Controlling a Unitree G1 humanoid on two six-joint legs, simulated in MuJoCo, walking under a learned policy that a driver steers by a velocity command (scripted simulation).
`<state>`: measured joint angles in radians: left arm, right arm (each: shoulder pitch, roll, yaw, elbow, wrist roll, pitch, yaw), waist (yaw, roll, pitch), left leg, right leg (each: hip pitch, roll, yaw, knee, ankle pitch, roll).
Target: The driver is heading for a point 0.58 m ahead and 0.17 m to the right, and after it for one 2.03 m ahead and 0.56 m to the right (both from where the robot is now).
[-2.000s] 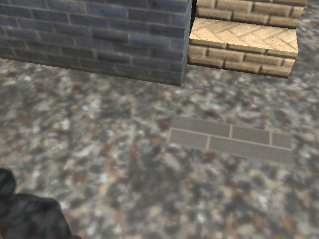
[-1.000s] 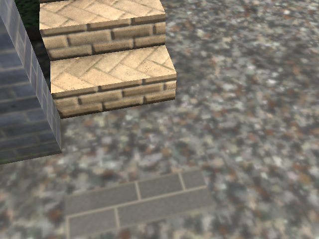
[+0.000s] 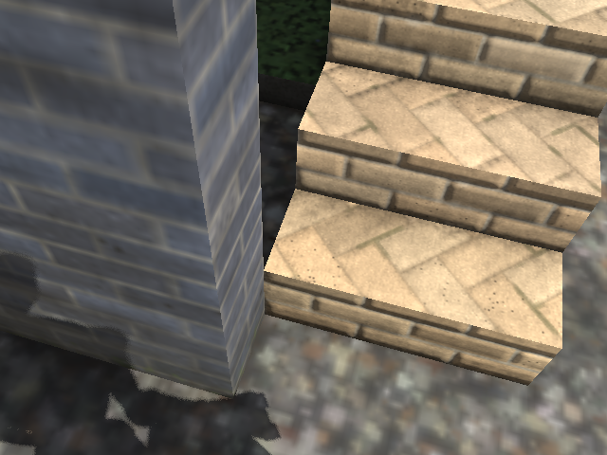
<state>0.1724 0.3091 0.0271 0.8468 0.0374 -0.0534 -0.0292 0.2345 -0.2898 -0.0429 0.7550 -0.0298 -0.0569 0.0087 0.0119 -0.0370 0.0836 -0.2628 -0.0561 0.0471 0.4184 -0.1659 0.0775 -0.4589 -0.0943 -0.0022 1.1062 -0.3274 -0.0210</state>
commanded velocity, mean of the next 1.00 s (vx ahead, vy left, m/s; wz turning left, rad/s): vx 0.50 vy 0.00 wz -0.37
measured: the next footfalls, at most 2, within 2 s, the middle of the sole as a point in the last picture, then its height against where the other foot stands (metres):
right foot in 0.36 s outside the picture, level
left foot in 0.82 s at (341, 420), level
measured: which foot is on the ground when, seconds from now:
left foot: down 0.00-0.38, up 0.40-0.80, down 0.82-1.00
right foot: up 0.00-0.34, down 0.36-0.82, up 0.84-1.00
